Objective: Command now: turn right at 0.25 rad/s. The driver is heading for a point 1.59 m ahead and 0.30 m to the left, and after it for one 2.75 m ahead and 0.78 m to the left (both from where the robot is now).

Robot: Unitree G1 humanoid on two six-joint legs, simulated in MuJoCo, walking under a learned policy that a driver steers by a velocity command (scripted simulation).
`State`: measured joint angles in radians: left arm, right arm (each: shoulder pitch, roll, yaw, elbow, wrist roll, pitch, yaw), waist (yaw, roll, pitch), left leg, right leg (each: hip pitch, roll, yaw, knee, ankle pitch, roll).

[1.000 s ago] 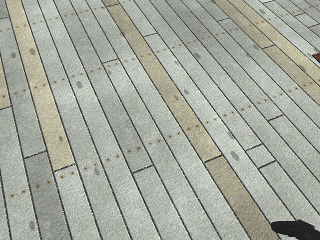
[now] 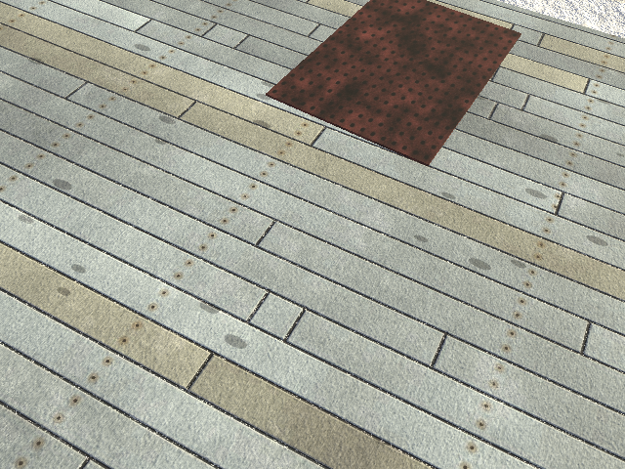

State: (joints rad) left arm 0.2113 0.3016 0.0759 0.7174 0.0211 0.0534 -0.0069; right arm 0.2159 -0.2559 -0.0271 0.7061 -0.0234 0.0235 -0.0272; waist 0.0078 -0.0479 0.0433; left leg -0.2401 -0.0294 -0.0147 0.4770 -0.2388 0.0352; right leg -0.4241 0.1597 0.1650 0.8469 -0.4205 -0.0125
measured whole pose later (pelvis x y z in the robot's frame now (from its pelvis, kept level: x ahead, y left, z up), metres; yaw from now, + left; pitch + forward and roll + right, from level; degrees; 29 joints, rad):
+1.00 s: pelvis -0.01 -0.02 +0.01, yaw -1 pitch -2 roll +0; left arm 0.26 0.20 -0.02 1.11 0.01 -0.01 0.04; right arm 0.25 -0.20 0.00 1.13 -0.01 0.01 -0.03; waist -0.01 0.01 0.03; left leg -0.17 0.00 -0.01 0.39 -0.19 -0.01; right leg -0.09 0.07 0.06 0.37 -0.24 -0.05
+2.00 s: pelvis +0.43 +0.00 +0.00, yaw -1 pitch -1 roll -1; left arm 0.41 0.19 0.04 1.09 0.01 -0.10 0.00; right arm 0.16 -0.21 -0.04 0.96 -0.04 -0.04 0.02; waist 0.02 0.03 0.04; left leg -0.61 0.11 0.00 1.00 -0.17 0.05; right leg -0.07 0.11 -0.10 0.26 -0.19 -0.12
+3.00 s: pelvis +0.99 -0.01 +0.00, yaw +1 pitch -1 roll +0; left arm 0.25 0.20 0.06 0.99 0.02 -0.09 0.00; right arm 0.30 -0.21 -0.06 1.00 -0.03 -0.05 0.01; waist -0.01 0.04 0.05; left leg -0.46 0.05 -0.02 1.14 -0.29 0.08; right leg -0.21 0.05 -0.14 0.38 -0.17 -0.10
